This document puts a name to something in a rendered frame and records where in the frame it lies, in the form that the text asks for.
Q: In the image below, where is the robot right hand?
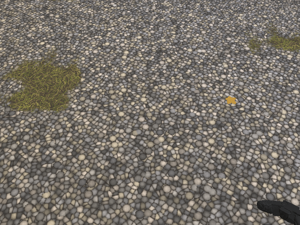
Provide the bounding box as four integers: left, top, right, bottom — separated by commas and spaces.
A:
257, 200, 300, 225

